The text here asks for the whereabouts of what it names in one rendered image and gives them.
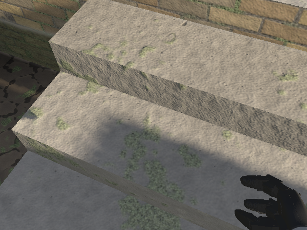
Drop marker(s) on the right robot hand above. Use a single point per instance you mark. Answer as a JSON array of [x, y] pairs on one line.
[[287, 213]]

